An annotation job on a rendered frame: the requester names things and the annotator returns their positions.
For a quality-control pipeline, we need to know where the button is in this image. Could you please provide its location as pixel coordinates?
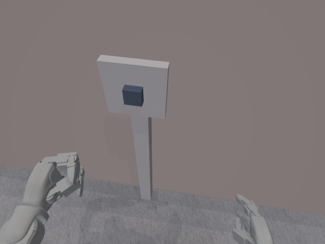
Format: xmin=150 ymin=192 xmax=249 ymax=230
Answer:
xmin=122 ymin=85 xmax=144 ymax=107

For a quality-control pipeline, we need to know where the robot left hand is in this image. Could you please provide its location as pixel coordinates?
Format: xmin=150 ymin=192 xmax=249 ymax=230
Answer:
xmin=22 ymin=152 xmax=85 ymax=211

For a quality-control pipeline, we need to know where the panel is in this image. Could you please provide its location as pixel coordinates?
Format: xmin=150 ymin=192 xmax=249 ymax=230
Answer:
xmin=97 ymin=55 xmax=170 ymax=201

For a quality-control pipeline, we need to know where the robot right hand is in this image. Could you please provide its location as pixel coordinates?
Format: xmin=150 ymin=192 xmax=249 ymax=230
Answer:
xmin=233 ymin=194 xmax=274 ymax=244

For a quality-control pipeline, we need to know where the robot left forearm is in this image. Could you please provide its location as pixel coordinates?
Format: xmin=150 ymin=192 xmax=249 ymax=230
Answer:
xmin=0 ymin=204 xmax=49 ymax=244

